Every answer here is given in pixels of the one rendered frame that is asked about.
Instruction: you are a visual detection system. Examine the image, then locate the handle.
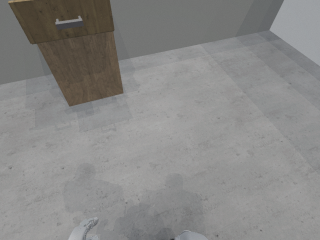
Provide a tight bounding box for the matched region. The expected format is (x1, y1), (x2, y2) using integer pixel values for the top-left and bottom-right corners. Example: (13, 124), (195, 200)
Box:
(55, 16), (84, 30)

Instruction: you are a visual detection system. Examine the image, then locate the cabinet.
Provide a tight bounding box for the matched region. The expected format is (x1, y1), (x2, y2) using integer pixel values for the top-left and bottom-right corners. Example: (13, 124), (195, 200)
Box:
(37, 31), (124, 107)

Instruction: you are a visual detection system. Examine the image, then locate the robot left hand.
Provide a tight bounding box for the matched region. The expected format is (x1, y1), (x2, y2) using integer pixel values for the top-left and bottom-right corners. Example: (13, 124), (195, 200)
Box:
(68, 217), (99, 240)

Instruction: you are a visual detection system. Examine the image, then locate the drawer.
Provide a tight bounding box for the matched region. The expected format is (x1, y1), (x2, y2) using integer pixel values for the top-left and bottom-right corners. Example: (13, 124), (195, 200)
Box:
(8, 0), (115, 45)

